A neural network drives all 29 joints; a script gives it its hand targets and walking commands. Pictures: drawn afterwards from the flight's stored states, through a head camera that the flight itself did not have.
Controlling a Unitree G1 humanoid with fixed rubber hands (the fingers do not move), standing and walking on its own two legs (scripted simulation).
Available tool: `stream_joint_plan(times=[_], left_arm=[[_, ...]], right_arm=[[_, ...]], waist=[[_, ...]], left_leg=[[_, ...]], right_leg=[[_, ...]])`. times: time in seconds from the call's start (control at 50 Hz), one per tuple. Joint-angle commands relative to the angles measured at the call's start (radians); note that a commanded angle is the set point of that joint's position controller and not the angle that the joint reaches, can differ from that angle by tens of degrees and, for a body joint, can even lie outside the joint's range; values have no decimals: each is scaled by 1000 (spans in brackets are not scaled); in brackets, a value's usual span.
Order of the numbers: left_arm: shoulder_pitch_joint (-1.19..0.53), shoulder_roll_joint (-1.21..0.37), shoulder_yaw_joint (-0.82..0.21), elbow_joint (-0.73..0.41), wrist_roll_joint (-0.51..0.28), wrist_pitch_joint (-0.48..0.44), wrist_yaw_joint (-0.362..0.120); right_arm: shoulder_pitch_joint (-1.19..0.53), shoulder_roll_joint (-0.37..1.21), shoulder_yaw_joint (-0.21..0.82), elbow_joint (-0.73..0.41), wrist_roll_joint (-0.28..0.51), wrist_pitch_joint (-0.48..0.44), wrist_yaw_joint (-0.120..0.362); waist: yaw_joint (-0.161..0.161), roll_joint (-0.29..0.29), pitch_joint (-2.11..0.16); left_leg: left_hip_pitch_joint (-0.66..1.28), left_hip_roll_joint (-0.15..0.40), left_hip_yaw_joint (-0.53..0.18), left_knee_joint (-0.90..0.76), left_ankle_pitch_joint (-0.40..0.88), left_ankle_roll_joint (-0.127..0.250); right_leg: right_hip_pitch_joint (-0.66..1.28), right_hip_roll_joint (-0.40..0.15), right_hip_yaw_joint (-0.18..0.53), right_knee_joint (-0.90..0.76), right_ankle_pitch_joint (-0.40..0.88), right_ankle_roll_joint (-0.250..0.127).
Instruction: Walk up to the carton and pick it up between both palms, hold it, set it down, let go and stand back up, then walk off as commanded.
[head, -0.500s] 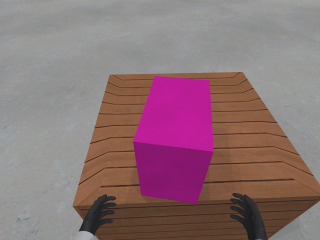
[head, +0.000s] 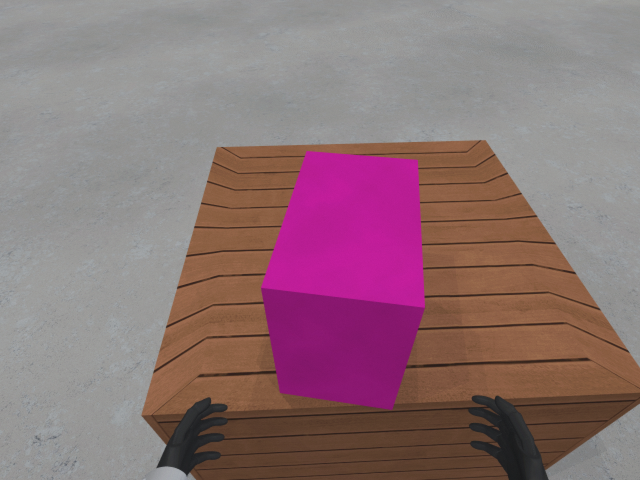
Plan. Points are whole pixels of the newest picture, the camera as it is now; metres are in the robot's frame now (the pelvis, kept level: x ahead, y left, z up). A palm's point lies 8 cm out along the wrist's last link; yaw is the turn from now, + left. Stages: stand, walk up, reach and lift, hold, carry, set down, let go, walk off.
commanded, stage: set down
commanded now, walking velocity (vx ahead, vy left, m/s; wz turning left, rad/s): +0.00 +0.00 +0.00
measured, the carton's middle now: (348, 277) +0.43 -0.02 +0.01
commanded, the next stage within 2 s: let go in 0.50 s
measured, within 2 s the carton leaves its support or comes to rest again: neither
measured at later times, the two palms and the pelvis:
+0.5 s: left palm (175, 469) +0.18 +0.21 -0.07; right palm out of the picture +0.16 -0.22 -0.06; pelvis +0.01 +0.00 +0.00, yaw +0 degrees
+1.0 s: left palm (170, 462) +0.19 +0.22 -0.07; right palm out of the picture +0.16 -0.24 -0.07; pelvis +0.02 +0.00 +0.00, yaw +0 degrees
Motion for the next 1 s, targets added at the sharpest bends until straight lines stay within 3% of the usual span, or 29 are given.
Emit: stream_joint_plan(times=[0.0, 0.52, 0.92, 0.94, 0.96, 0.98], left_arm=[[-45, 88, 54, -126, 14, -13, 19], [-106, 78, 62, 20, 36, 23, 26], [-97, 79, 77, 45, 47, -5, 10], [-63, 312, 138, 76, 95, -71, 27], [-46, 318, 151, 80, 95, -94, 31], [-56, 294, 147, 85, 92, -109, 27]], right_arm=[[-73, -140, -70, -53, -79, -31, 8], [-154, -191, -74, 107, -132, -64, 54], [-137, -207, -70, 172, -125, -123, 44], [-26, -390, -81, 219, -147, -39, 13], [-28, -374, -90, 204, -148, -4, 0], [-42, -365, -87, 193, -153, 16, -4]], waist=[[85, 50, -9], [71, 44, -7], [61, 55, -42], [80, 6, -140], [64, -22, -137], [64, -12, -115]], left_leg=[[116, -40, 85, -134, 90, -45], [111, -35, 88, -105, 66, -44], [178, -45, 100, -53, 222, -59], [3, 62, -16, 59, 330, 12], [-22, 53, -5, 46, 229, 24], [-52, 49, -7, 30, 142, 28]], right_leg=[[11, 70, -43, -30, -24, -55], [-74, 73, -59, -11, -46, -65], [-87, 76, -56, -5, 97, -59], [-15, -41, 20, 90, 184, -41], [-11, -43, 28, 99, 146, -40], [-34, -44, 35, 92, 102, -40]])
